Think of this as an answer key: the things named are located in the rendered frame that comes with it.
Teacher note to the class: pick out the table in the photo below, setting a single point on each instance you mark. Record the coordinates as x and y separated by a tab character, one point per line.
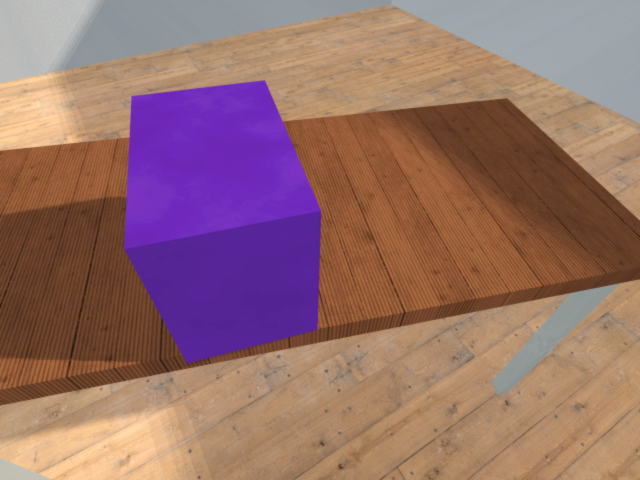
426	213

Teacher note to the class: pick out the carton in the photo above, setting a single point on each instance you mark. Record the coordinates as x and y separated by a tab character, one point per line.
222	225

